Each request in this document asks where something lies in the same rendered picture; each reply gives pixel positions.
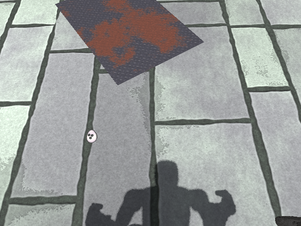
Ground right robot hand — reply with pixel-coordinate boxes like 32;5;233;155
275;216;301;226

